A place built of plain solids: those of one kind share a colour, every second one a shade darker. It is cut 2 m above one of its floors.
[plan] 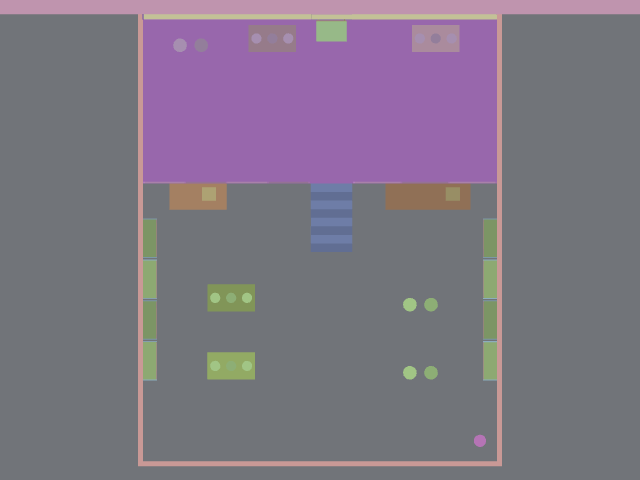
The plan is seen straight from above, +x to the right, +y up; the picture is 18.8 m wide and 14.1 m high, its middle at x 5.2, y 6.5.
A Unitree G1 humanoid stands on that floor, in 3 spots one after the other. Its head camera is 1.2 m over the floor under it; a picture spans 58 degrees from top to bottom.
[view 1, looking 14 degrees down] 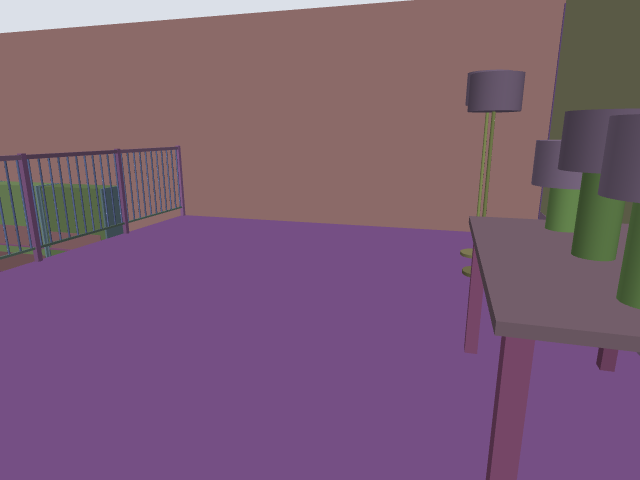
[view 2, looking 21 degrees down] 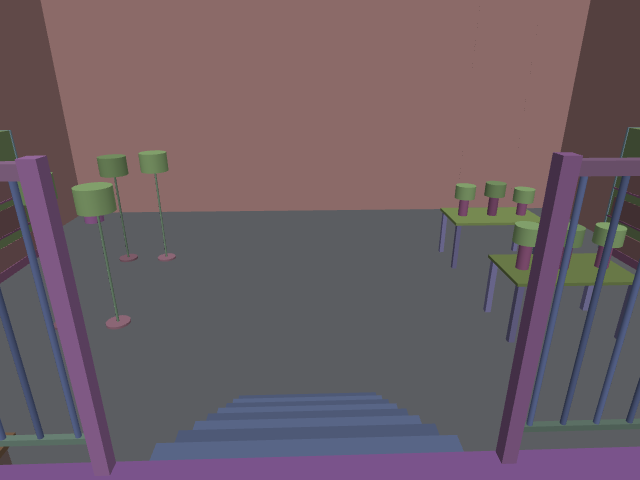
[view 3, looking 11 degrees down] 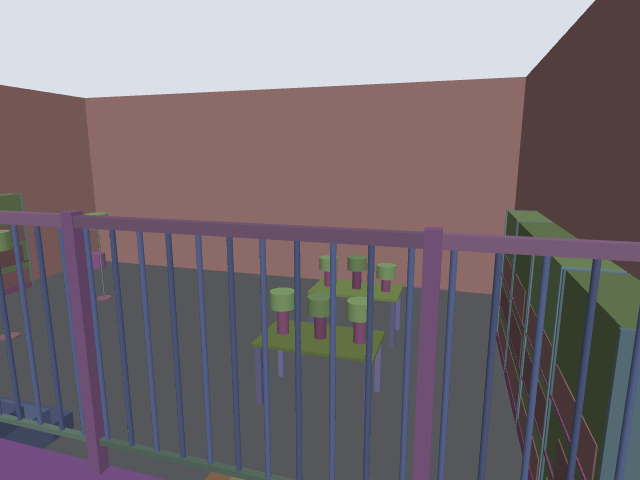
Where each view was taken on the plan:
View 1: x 5.54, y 11.88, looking -164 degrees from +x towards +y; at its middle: upper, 4.96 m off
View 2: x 5.54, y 9.26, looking -92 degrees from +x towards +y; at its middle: ground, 7.94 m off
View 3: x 1.20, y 9.36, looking -73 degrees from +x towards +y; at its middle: upper_guard_rail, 1.23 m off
